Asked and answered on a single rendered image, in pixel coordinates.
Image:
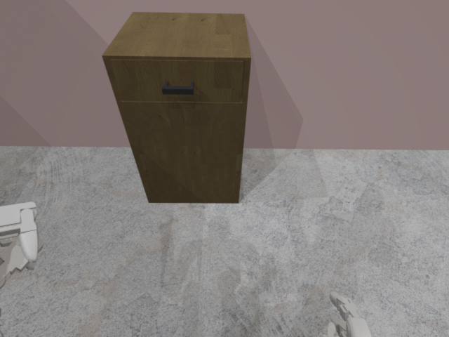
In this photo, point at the right robot hand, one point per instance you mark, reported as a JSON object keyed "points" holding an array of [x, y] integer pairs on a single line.
{"points": [[355, 326]]}

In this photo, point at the drawer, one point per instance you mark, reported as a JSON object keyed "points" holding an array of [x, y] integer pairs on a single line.
{"points": [[214, 80]]}

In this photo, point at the handle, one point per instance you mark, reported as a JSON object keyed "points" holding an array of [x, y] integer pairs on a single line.
{"points": [[178, 90]]}

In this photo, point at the cabinet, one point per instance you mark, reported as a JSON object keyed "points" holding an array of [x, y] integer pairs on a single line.
{"points": [[186, 152]]}

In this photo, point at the left robot hand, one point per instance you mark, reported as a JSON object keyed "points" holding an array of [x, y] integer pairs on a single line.
{"points": [[19, 232]]}

